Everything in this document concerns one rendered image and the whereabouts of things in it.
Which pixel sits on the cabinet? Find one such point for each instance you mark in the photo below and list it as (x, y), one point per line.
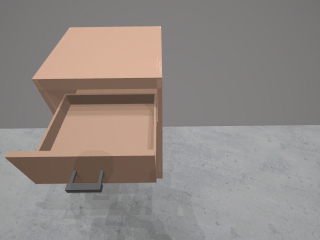
(106, 60)

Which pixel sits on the handle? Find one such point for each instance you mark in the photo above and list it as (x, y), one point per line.
(72, 187)

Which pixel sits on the drawer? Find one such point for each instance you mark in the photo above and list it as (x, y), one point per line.
(92, 132)

